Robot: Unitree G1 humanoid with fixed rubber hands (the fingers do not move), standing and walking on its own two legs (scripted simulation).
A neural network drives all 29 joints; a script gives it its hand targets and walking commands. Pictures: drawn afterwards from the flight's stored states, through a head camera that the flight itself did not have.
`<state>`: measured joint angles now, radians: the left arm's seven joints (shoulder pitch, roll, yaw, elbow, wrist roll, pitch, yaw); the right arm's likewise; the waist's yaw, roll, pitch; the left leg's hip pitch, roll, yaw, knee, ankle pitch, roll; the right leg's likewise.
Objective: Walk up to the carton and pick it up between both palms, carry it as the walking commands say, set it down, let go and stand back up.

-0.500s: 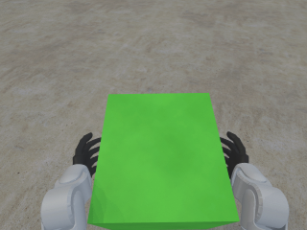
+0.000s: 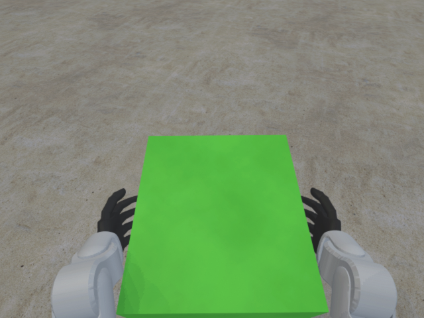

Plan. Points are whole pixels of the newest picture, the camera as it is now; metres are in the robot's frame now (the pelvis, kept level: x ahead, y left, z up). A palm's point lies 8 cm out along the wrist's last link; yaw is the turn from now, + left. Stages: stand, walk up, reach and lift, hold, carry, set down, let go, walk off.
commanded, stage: carry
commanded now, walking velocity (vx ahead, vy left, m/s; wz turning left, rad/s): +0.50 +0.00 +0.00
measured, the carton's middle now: (217, 233) +0.27 +0.00 +0.03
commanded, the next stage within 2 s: none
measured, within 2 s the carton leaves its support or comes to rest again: neither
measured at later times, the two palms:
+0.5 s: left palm (133, 135) +0.48 +0.19 +0.10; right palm (277, 122) +0.52 -0.15 +0.09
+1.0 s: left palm (156, 67) +0.83 +0.19 +0.09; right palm (259, 63) +0.84 -0.15 +0.09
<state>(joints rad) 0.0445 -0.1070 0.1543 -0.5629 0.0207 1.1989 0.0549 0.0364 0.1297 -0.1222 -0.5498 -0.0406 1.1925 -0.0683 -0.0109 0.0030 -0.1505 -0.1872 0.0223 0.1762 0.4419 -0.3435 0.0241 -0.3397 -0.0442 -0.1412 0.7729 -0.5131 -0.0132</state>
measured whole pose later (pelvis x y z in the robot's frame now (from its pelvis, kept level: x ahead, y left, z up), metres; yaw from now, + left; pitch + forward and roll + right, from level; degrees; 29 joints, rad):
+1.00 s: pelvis +0.60 +0.01 -0.01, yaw +3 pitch +4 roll -2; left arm 0.06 -0.13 0.13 -0.64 0.04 1.16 0.05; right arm 0.05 0.13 -0.15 -0.63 -0.02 1.16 -0.04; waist -0.02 0.02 -0.06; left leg 0.08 0.07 0.21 0.33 -0.46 -0.02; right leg -0.49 -0.05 -0.25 0.51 -0.18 -0.02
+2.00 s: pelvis +1.23 +0.04 -0.01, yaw +4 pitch +3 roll -1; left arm 0.01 -0.13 0.12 -0.56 0.05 1.16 0.05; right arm 0.00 0.11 -0.16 -0.58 -0.03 1.18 -0.04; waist 0.01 0.04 -0.01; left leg -0.20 0.06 0.08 0.89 -0.51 -0.01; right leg -0.39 -0.02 -0.27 0.48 -0.15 -0.09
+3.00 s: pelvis +1.35 +0.08 -0.01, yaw -18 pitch +4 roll -1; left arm 0.03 -0.13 0.13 -0.62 0.03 1.17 0.05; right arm 0.06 0.13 -0.14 -0.64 -0.04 1.15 -0.04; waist 0.00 0.03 -0.06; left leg -0.34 0.23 0.34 0.69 -0.38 -0.03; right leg -0.36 -0.04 -0.18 0.59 -0.29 0.01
